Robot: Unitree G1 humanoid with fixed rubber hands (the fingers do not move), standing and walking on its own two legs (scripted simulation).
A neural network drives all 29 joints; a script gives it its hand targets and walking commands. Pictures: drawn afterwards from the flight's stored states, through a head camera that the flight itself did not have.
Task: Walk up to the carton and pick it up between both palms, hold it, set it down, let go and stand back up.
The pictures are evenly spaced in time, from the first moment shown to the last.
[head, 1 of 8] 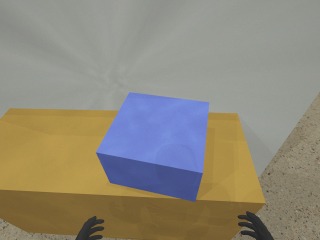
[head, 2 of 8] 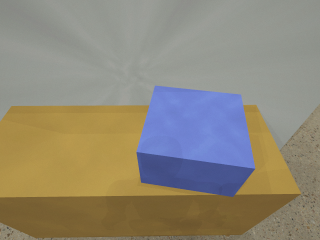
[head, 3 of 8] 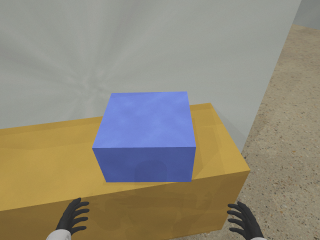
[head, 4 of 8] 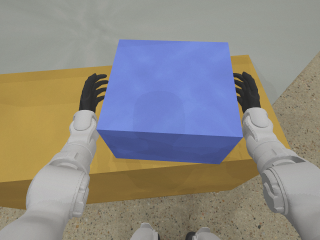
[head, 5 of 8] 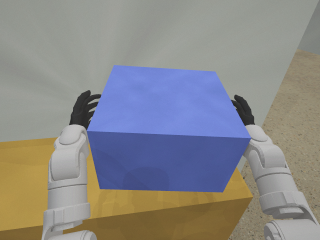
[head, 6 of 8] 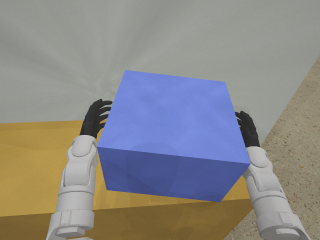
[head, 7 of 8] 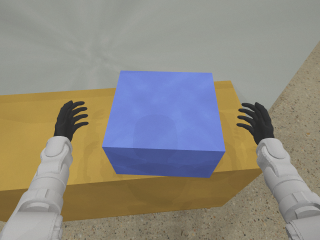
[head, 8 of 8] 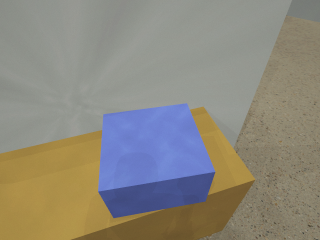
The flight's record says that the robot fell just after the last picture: no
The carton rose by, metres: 0.25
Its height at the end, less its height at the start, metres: +0.00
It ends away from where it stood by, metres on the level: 0.02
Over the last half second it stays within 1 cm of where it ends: yes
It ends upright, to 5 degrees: yes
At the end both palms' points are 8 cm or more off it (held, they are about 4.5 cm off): yes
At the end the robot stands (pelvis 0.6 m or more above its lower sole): yes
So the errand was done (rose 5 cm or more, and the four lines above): yes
